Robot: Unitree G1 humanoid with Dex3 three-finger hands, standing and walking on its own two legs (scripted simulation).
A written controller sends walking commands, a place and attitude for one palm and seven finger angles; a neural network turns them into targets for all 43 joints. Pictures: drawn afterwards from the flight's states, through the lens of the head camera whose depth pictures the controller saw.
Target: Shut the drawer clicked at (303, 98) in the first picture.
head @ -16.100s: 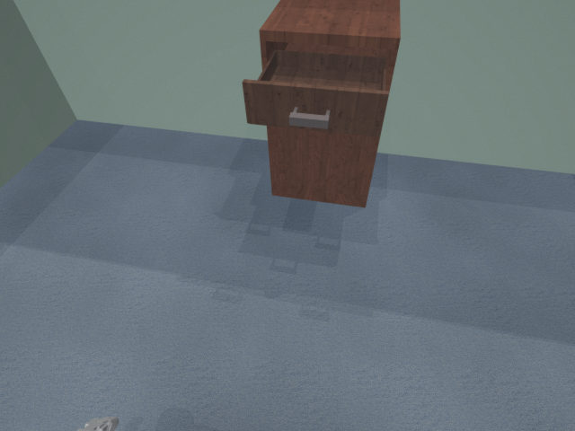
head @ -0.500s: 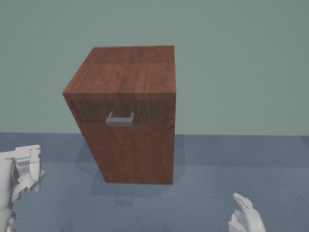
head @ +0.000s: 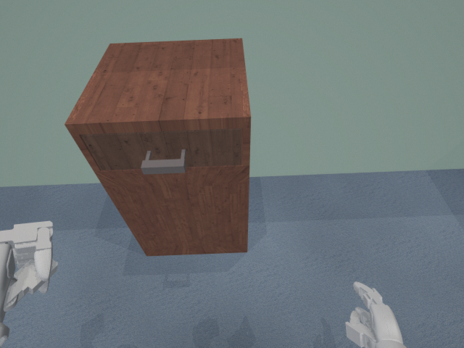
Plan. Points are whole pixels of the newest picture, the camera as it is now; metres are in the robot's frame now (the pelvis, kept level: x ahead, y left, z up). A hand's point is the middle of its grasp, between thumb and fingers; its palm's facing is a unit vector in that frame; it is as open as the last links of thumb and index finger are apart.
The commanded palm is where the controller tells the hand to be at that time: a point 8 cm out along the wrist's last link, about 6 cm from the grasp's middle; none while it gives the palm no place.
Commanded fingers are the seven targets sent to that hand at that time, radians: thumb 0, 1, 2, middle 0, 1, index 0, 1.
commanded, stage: step back with the hand held close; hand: left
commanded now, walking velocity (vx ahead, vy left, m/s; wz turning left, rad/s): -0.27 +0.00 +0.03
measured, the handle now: (165, 160) +0.58 +0.24 -0.09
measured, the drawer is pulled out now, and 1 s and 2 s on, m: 0.00 0.00 0.00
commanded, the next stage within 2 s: stop stepping back and stand still in 0.84 s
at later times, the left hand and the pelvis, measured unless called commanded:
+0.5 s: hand out of the picture +0.08 +0.27 +0.15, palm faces +0.38 -0.76 -0.52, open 3.2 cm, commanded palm +0.01 +0.31 +0.17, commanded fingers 0.00 0.90 0.90 -1.40 -1.60 -1.40 -1.60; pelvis -0.09 +0.02 -0.02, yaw +5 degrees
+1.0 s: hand out of the picture +0.02 +0.26 +0.16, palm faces +0.31 -0.84 -0.44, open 3.2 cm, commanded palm -0.04 +0.31 +0.17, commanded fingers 0.00 0.90 0.90 -1.40 -1.60 -1.40 -1.60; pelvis -0.17 +0.03 -0.02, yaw -2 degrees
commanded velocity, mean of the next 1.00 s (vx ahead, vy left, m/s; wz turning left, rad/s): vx -0.29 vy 0.00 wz -0.02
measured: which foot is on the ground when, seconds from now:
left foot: down 0.00-0.86, up 0.88-0.98, down 1.00-1.00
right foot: down 0.00-0.64, up 0.66-0.84, down 0.86-1.00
